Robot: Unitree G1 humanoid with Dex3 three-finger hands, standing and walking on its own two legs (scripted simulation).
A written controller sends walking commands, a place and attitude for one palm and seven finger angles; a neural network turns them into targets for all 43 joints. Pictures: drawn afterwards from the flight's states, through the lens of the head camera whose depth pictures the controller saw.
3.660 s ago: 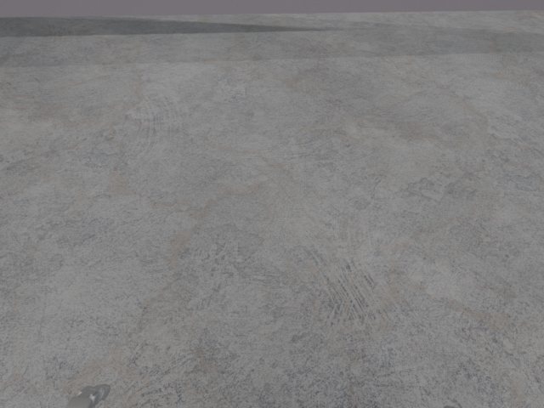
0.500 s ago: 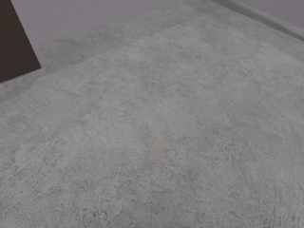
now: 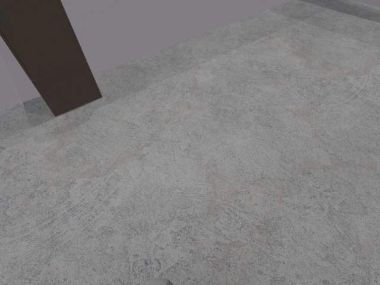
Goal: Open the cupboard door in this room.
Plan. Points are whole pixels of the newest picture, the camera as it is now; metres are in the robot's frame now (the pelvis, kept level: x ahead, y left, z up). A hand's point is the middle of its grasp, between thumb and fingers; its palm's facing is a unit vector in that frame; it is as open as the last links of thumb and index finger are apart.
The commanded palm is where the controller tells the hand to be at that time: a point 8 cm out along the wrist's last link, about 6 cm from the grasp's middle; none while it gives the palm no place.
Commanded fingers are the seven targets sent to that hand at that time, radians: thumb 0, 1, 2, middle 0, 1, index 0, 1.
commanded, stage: stand and wait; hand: left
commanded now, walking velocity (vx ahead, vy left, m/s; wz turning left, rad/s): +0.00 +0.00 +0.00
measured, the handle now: out of the picture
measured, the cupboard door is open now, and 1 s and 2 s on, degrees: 0 0 0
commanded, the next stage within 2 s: none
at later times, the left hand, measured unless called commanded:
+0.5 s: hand out of the picture -0.07 +0.21 -0.18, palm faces +0.08 -0.98 -0.16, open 7.3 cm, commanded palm none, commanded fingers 0.00 0.90 0.90 -0.20 -0.30 -0.20 -0.30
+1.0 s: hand out of the picture -0.03 +0.20 -0.18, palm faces +0.01 -0.98 -0.18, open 7.3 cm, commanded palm none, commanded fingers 0.00 0.90 0.90 -0.20 -0.30 -0.20 -0.30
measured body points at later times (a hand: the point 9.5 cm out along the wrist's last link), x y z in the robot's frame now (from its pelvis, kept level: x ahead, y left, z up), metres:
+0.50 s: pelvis -0.03 +0.04 +0.00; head -0.04 +0.06 +0.45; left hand -0.07 +0.26 -0.17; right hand +0.04 -0.19 -0.14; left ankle -0.04 +0.15 -0.74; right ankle +0.00 -0.09 -0.74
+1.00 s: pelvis -0.03 +0.04 +0.00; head -0.03 +0.04 +0.45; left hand -0.03 +0.25 -0.16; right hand -0.08 -0.16 -0.16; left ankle -0.04 +0.15 -0.74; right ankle +0.00 -0.09 -0.74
